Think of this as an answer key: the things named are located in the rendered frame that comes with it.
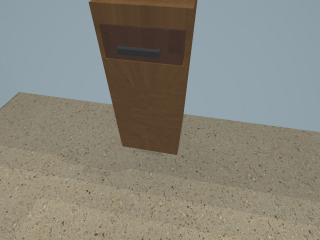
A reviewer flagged handle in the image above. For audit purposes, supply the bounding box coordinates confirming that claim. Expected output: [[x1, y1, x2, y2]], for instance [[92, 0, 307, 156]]
[[116, 43, 162, 58]]

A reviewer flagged drawer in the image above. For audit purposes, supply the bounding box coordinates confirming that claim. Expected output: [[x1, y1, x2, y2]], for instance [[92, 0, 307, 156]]
[[99, 23, 187, 66]]

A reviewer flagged cabinet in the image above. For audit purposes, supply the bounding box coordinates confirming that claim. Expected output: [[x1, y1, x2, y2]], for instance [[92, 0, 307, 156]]
[[88, 0, 198, 155]]

